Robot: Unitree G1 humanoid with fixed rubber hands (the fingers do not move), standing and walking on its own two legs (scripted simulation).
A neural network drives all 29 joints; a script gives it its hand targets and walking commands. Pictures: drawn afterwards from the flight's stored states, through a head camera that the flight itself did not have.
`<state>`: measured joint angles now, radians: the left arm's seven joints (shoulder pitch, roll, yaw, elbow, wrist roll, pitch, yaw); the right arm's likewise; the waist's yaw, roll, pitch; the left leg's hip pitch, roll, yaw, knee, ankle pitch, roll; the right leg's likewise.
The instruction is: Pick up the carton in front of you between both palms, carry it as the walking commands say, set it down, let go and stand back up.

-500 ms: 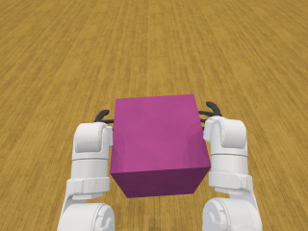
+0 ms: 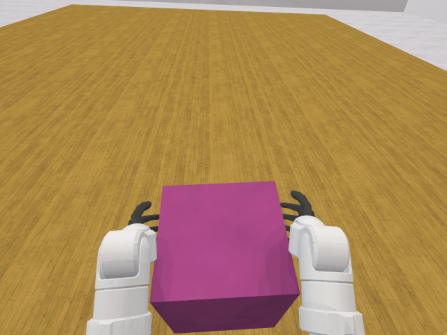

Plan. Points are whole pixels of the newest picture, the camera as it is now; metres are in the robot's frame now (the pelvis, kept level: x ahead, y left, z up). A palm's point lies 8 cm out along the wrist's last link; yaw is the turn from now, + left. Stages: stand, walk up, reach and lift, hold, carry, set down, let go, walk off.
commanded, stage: carry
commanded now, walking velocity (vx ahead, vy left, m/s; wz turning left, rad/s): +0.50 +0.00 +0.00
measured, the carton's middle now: (222, 261) +0.31 +0.00 +0.01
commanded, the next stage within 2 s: none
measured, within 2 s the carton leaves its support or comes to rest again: neither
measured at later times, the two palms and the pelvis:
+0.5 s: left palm (179, 157) +0.56 +0.11 +0.08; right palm (286, 153) +0.59 -0.18 +0.08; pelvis +0.29 -0.05 +0.01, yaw +3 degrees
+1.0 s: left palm (181, 114) +0.78 +0.12 +0.09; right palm (269, 111) +0.80 -0.16 +0.10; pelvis +0.49 -0.02 +0.01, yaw +0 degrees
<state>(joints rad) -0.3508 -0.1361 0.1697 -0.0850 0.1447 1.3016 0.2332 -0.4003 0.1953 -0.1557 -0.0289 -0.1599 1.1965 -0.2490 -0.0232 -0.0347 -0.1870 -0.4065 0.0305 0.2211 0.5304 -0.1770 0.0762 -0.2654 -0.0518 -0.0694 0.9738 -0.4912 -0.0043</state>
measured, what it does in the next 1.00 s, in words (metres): walks ahead: right foot, then left foot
